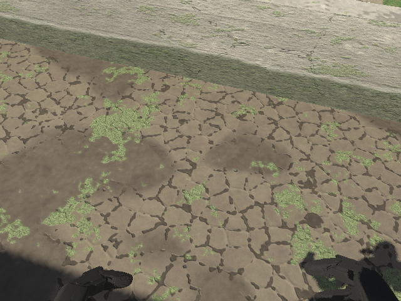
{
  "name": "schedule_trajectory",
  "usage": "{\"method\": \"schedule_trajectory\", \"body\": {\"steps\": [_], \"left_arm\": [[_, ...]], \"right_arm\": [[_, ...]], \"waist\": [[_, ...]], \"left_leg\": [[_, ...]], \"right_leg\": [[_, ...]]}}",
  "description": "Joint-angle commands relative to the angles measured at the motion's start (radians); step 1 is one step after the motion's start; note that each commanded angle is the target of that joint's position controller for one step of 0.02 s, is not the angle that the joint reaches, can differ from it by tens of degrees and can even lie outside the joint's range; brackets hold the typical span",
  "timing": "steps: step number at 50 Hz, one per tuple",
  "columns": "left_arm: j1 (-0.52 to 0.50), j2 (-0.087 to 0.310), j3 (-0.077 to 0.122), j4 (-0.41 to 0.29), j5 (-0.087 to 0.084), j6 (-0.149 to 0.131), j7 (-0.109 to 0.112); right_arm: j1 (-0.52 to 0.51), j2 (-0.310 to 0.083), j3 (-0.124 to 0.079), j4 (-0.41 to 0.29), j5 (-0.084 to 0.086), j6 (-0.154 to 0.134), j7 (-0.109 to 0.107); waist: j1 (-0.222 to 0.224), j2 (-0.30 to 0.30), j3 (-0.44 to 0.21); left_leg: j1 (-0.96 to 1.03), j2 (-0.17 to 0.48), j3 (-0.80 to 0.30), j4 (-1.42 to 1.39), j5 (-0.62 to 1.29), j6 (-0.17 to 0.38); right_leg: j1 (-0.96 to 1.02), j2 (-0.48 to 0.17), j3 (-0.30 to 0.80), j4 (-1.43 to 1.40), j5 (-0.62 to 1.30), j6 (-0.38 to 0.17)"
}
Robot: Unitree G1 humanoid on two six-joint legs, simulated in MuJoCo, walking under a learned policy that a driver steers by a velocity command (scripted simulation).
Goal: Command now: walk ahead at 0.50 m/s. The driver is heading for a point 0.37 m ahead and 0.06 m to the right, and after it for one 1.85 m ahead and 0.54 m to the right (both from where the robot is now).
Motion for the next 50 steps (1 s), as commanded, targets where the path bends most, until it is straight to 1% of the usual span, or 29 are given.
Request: {"method": "schedule_trajectory", "body": {"steps": [1,2,5,7,8,9,10,17,18,20,32,50], "left_arm": [[-0.092,0.091,0.035,-0.105,0.0,-0.017,0.004],[-0.093,0.097,0.039,-0.104,-0.001,-0.01,0.003],[-0.091,0.092,0.04,-0.104,0.0,-0.005,0.002],[-0.089,0.09,0.04,-0.103,0.001,-0.004,0.003],[-0.107,0.082,0.04,-0.103,0.008,-0.008,0.002],[-0.111,0.081,0.04,-0.106,0.006,-0.01,0.002],[-0.111,0.081,0.04,-0.104,0.006,-0.011,0.002],[-0.098,0.079,0.042,-0.094,0.003,-0.011,0.006],[-0.077,0.087,0.042,-0.09,-0.004,-0.007,0.007],[-0.072,0.085,0.042,-0.086,-0.002,-0.003,0.009],[-0.073,0.077,0.038,-0.073,0.002,0.005,0.011],[-0.067,0.07,0.035,-0.047,0.005,0.008,0.012]], "right_arm": [[-0.105,-0.097,-0.034,-0.098,-0.001,-0.019,-0.005],[-0.089,-0.105,-0.039,-0.091,0.001,-0.019,0.0],[-0.09,-0.098,-0.038,-0.092,0.002,-0.02,0.003],[-0.088,-0.096,-0.038,-0.09,0.003,-0.02,0.003],[-0.093,-0.091,-0.038,-0.084,-0.004,-0.02,0.006],[-0.102,-0.092,-0.038,-0.086,-0.002,-0.019,0.009],[-0.101,-0.09,-0.039,-0.084,-0.002,-0.019,0.009],[-0.076,-0.089,-0.041,-0.063,-0.002,-0.021,0.004],[-0.068,-0.092,-0.041,-0.068,0.005,-0.021,0.001],[-0.053,-0.09,-0.04,-0.063,0.003,-0.023,-0.003],[-0.038,-0.082,-0.037,-0.063,-0.001,-0.021,-0.01],[-0.012,-0.074,-0.035,-0.057,-0.002,-0.017,-0.017]], "waist": [[-0.001,0.022,-0.117],[-0.005,0.031,-0.111],[0.0,0.025,-0.099],[0.002,0.021,-0.1],[-0.002,0.023,-0.106],[0.002,0.025,-0.087],[0.002,0.023,-0.083],[0.001,0.015,-0.094],[0.005,0.009,-0.093],[0.0,0.007,-0.111],[0.0,0.014,-0.094],[0.002,0.013,-0.081]], "left_leg": [[-0.027,0.096,-0.069,-0.055,0.367,0.038],[-0.029,0.097,-0.065,-0.06,0.344,0.034],[-0.036,0.096,-0.064,-0.069,0.325,0.034],[-0.036,0.097,-0.064,-0.074,0.322,0.035],[-0.036,0.097,-0.075,-0.097,0.25,0.036],[-0.045,0.095,-0.076,-0.101,0.232,0.037],[-0.047,0.094,-0.076,-0.104,0.229,0.038],[-0.031,0.095,-0.073,-0.112,0.264,0.039],[-0.027,0.096,-0.063,-0.093,0.332,0.039],[-0.016,0.099,-0.059,-0.091,0.36,0.035],[-0.014,0.098,-0.046,-0.111,0.335,0.023],[-0.002,0.1,-0.037,-0.143,0.316,0.015]], "right_leg": [[0.109,-0.071,0.095,-0.033,0.251,-0.021],[0.103,-0.073,0.099,-0.035,0.225,-0.023],[0.097,-0.07,0.099,-0.044,0.2,-0.023],[0.098,-0.07,0.1,-0.047,0.198,-0.024],[0.093,-0.068,0.097,-0.055,0.138,-0.024],[0.082,-0.066,0.097,-0.059,0.126,-0.022],[0.081,-0.066,0.098,-0.06,0.127,-0.022],[0.101,-0.067,0.103,-0.064,0.179,-0.031],[0.111,-0.07,0.109,-0.06,0.242,-0.033],[0.128,-0.071,0.109,-0.056,0.272,-0.037],[0.134,-0.062,0.118,-0.08,0.269,-0.041],[0.14,-0.054,0.128,-0.11,0.262,-0.047]]}}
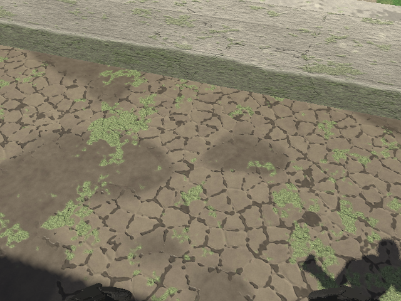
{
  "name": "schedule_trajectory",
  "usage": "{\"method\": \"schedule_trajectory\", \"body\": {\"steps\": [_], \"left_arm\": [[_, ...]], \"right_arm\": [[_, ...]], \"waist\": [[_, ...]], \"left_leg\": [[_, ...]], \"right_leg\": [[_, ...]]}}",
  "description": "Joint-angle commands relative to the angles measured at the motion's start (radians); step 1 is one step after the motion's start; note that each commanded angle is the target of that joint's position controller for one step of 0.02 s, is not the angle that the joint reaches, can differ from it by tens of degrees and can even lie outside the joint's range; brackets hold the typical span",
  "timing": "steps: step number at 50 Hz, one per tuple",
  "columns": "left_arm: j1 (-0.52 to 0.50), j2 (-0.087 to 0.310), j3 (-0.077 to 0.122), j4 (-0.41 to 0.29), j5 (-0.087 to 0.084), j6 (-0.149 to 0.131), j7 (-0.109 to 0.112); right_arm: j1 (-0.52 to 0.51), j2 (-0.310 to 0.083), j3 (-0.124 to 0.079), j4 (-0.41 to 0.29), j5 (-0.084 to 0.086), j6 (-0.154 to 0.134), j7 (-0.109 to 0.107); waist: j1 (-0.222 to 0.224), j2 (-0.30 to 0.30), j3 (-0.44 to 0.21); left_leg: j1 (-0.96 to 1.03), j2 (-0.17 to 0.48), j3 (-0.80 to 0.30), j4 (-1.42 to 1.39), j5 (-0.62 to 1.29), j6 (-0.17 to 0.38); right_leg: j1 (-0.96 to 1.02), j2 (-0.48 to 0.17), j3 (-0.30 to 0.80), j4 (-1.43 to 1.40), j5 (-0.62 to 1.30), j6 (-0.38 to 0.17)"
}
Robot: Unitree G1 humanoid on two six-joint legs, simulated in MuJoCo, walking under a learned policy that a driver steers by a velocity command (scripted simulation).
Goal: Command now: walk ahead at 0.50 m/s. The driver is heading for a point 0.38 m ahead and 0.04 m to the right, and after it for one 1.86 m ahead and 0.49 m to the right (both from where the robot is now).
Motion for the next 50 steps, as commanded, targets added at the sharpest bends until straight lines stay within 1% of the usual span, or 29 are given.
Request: {"method": "schedule_trajectory", "body": {"steps": [1,24,25,26,28,34,35,37,41,50], "left_arm": [[-0.083,0.091,0.032,-0.093,0.0,-0.017,0.003],[-0.072,0.086,0.03,-0.073,0.002,-0.017,0.005],[-0.063,0.097,0.034,-0.075,-0.001,-0.01,0.007],[-0.084,0.086,0.033,-0.075,0.01,-0.008,0.012],[-0.086,0.084,0.033,-0.081,0.011,-0.006,0.016],[-0.079,0.086,0.035,-0.079,0.009,-0.007,0.017],[-0.056,0.095,0.036,-0.079,-0.002,-0.005,0.013],[-0.053,0.095,0.036,-0.076,0.0,-0.003,0.011],[-0.06,0.092,0.034,-0.08,0.002,-0.001,0.01],[-0.057,0.094,0.032,-0.08,0.004,-0.001,0.01]], "right_arm": [[-0.083,-0.09,-0.032,-0.096,0.0,-0.017,-0.004],[-0.058,-0.085,-0.032,-0.09,-0.001,-0.013,-0.007],[-0.068,-0.092,-0.031,-0.099,0.001,-0.019,-0.014],[-0.078,-0.079,-0.028,-0.094,-0.005,-0.023,-0.014],[-0.083,-0.078,-0.027,-0.095,-0.002,-0.027,-0.012],[-0.076,-0.083,-0.028,-0.086,-0.001,-0.031,-0.011],[-0.065,-0.091,-0.028,-0.092,0.003,-0.029,-0.012],[-0.062,-0.091,-0.028,-0.091,0.002,-0.028,-0.014],[-0.07,-0.086,-0.026,-0.097,0.0,-0.025,-0.014],[-0.069,-0.088,-0.026,-0.102,-0.001,-0.025,-0.015]], "waist": [[0.0,0.002,-0.085],[0.0,0.004,-0.076],[0.006,0.012,-0.071],[-0.001,0.017,-0.069],[0.003,0.014,-0.06],[0.003,0.006,-0.075],[0.008,0.001,-0.084],[0.004,0.0,-0.092],[0.003,0.0,-0.083],[0.005,0.007,-0.079]], "left_leg": [[-0.051,0.064,-0.047,-0.042,0.259,0.041],[-0.043,0.063,-0.041,-0.068,0.248,0.038],[-0.044,0.066,-0.038,-0.06,0.247,0.035],[-0.051,0.066,-0.044,-0.072,0.189,0.037],[-0.06,0.065,-0.046,-0.073,0.172,0.038],[-0.041,0.069,-0.048,-0.072,0.213,0.04],[-0.031,0.07,-0.042,-0.059,0.275,0.038],[-0.02,0.072,-0.04,-0.057,0.296,0.036],[-0.023,0.07,-0.037,-0.058,0.276,0.034],[-0.027,0.07,-0.035,-0.06,0.267,0.032]], "right_leg": [[0.105,-0.082,0.106,-0.032,0.209,-0.023],[0.107,-0.076,0.115,-0.055,0.198,-0.025],[0.106,-0.082,0.112,-0.049,0.198,-0.023],[0.095,-0.079,0.111,-0.051,0.147,-0.021],[0.086,-0.078,0.112,-0.053,0.133,-0.017],[0.099,-0.079,0.116,-0.047,0.186,-0.022],[0.112,-0.083,0.118,-0.044,0.239,-0.024],[0.12,-0.084,0.117,-0.041,0.263,-0.027],[0.11,-0.082,0.117,-0.046,0.244,-0.024],[0.105,-0.082,0.122,-0.049,0.231,-0.022]]}}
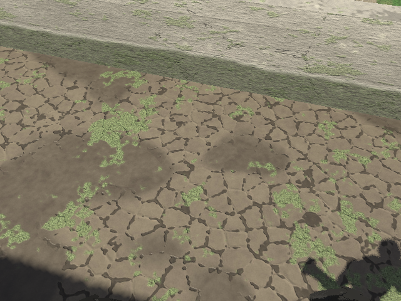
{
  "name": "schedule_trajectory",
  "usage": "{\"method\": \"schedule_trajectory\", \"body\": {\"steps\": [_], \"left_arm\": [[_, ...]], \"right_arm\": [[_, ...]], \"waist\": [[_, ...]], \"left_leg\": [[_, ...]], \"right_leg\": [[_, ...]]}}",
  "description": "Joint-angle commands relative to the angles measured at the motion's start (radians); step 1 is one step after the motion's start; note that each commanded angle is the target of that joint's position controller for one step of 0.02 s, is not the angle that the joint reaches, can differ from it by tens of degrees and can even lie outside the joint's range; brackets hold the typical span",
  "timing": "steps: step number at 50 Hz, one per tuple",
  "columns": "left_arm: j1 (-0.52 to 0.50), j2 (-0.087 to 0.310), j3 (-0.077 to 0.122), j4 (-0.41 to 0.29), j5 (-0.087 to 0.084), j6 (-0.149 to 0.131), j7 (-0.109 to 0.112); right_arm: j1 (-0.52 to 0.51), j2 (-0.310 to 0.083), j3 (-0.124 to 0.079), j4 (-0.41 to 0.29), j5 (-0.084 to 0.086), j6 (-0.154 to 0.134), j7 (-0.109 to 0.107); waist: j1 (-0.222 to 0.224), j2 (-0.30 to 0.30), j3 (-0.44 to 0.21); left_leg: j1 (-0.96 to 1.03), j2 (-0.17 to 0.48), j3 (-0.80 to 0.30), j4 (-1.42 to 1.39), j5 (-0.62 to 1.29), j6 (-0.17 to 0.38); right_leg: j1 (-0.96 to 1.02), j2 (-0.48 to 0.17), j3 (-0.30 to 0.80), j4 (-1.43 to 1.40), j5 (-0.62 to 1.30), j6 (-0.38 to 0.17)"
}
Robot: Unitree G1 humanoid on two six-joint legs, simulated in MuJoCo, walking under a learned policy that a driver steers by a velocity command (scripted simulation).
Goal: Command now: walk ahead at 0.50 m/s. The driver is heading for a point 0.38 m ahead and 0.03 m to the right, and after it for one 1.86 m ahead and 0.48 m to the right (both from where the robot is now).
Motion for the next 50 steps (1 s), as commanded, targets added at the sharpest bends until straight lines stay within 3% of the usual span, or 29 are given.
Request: {"method": "schedule_trajectory", "body": {"steps": [1,17,18,27,28,50], "left_arm": [[-0.076,0.094,0.032,-0.096,0.001,-0.017,0.003],[-0.075,0.093,0.03,-0.094,0.002,-0.018,0.004],[-0.097,0.084,0.03,-0.092,0.012,-0.02,0.008],[-0.089,0.087,0.033,-0.088,0.007,-0.021,0.014],[-0.067,0.095,0.033,-0.089,-0.003,-0.02,0.01],[-0.069,0.093,0.029,-0.087,0.002,-0.018,0.006]], "right_arm": [[-0.079,-0.087,-0.03,-0.097,0.0,-0.018,-0.003],[-0.073,-0.088,-0.029,-0.097,0.0,-0.017,-0.002],[-0.084,-0.078,-0.029,-0.09,-0.005,-0.019,-0.001],[-0.078,-0.083,-0.032,-0.074,0.0,-0.026,0.003],[-0.067,-0.091,-0.033,-0.081,0.004,-0.023,0.002],[-0.062,-0.089,-0.031,-0.093,0.0,-0.016,-0.003]], "waist": [[-0.001,0.004,-0.081],[0.0,0.002,-0.077],[-0.006,0.005,-0.07],[0.0,0.005,-0.076],[0.005,0.001,-0.083],[-0.002,0.002,-0.077]], "left_leg": [[-0.045,0.062,-0.042,-0.03,0.249,0.036],[-0.046,0.063,-0.044,-0.039,0.236,0.038],[-0.052,0.062,-0.049,-0.052,0.178,0.041],[-0.048,0.063,-0.053,-0.058,0.201,0.047],[-0.039,0.065,-0.048,-0.047,0.263,0.045],[-0.036,0.063,-0.039,-0.047,0.246,0.037]], "right_leg": [[0.089,-0.087,0.1,-0.023,0.213,-0.022],[0.081,-0.087,0.104,-0.029,0.188,-0.019],[0.068,-0.083,0.104,-0.032,0.137,-0.016],[0.084,-0.084,0.108,-0.03,0.169,-0.017],[0.096,-0.087,0.109,-0.029,0.22,-0.019],[0.086,-0.084,0.112,-0.035,0.21,-0.017]]}}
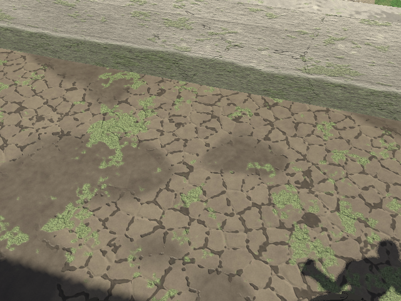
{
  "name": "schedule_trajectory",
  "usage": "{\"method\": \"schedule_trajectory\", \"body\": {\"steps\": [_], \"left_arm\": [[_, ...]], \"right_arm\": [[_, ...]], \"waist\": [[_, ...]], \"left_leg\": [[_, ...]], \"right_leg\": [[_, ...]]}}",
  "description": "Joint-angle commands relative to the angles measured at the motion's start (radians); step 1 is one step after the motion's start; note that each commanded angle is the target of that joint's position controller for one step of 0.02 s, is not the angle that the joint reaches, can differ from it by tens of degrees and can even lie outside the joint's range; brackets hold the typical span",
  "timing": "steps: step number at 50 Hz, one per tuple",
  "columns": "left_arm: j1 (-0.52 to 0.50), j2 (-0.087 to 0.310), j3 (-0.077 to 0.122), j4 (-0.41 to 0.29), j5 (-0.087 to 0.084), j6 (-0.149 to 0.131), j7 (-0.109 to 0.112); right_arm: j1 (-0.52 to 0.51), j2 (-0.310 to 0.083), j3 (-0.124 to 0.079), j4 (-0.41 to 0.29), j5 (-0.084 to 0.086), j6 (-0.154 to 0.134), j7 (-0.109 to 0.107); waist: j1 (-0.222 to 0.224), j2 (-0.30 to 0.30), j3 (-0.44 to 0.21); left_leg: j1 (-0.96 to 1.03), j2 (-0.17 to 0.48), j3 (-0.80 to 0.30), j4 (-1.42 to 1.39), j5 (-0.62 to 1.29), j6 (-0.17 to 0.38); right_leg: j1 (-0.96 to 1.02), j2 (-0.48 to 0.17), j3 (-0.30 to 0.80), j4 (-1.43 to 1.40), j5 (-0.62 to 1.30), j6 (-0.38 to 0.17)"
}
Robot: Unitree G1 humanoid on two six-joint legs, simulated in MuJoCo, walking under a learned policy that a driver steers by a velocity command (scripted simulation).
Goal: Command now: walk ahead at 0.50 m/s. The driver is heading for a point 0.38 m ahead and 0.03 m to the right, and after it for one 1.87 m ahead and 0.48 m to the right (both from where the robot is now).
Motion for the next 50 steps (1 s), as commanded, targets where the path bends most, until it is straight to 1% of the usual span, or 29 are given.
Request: {"method": "schedule_trajectory", "body": {"steps": [1,10,11,13,20,21,23,27,50], "left_arm": [[-0.073,0.094,0.032,-0.093,0.001,-0.017,0.003],[-0.074,0.093,0.032,-0.093,0.001,-0.018,0.003],[-0.096,0.085,0.032,-0.09,0.01,-0.019,0.007],[-0.097,0.085,0.032,-0.093,0.009,-0.02,0.011],[-0.089,0.087,0.035,-0.086,0.005,-0.02,0.014],[-0.067,0.095,0.035,-0.088,-0.005,-0.019,0.01],[-0.066,0.094,0.035,-0.085,-0.003,-0.018,0.007],[-0.073,0.09,0.033,-0.089,-0.001,-0.017,0.005],[-0.073,0.092,0.031,-0.088,0.001,-0.018,0.004]], "right_arm": [[-0.076,-0.089,-0.031,-0.095,0.0,-0.017,-0.003],[-0.073,-0.089,-0.031,-0.096,0.0,-0.016,-0.003],[-0.084,-0.08,-0.03,-0.089,-0.005,-0.019,-0.002],[-0.087,-0.081,-0.031,-0.088,-0.003,-0.021,0.001],[-0.079,-0.084,-0.034,-0.073,0.001,-0.027,0.002],[-0.067,-0.092,-0.035,-0.08,0.005,-0.024,0.002],[-0.064,-0.091,-0.035,-0.08,0.003,-0.021,-0.001],[-0.068,-0.087,-0.033,-0.086,0.001,-0.017,-0.002],[-0.063,-0.09,-0.032,-0.095,0.0,-0.015,-0.004]], "waist": [[0.0,0.003,-0.072],[0.0,0.003,-0.071],[-0.006,0.005,-0.064],[-0.002,0.007,-0.056],[0.0,0.005,-0.069],[0.006,0.002,-0.076],[0.001,-0.001,-0.084],[-0.001,-0.001,-0.076],[-0.002,0.002,-0.069]], "left_leg": [[-0.042,0.064,-0.046,-0.03,0.234,0.034],[-0.042,0.064,-0.045,-0.033,0.226,0.035],[-0.049,0.062,-0.05,-0.045,0.167,0.038],[-0.058,0.062,-0.051,-0.047,0.155,0.039],[-0.047,0.064,-0.053,-0.05,0.19,0.043],[-0.037,0.066,-0.05,-0.039,0.251,0.041],[-0.026,0.067,-0.048,-0.036,0.269,0.039],[-0.029,0.064,-0.044,-0.037,0.25,0.036],[-0.035,0.064,-0.041,-0.038,0.225,0.033]], "right_leg": [[0.079,-0.082,0.093,-0.02,0.2,-0.023],[0.074,-0.081,0.095,-0.023,0.186,-0.022],[0.062,-0.077,0.095,-0.025,0.136,-0.02],[0.057,-0.077,0.097,-0.027,0.124,-0.017],[0.077,-0.078,0.1,-0.023,0.164,-0.021],[0.088,-0.081,0.1,-0.022,0.215,-0.024],[0.095,-0.082,0.099,-0.019,0.238,-0.026],[0.086,-0.08,0.098,-0.023,0.223,-0.023],[0.072,-0.077,0.103,-0.028,0.193,-0.021]]}}
Keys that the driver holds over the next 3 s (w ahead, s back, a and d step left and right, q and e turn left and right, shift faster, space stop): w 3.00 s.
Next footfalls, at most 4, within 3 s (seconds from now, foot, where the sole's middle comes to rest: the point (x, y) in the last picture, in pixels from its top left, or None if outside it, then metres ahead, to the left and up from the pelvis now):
none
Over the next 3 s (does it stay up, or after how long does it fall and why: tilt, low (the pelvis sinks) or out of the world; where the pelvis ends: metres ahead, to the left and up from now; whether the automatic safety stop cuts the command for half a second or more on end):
stays up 0.00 0.00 0.00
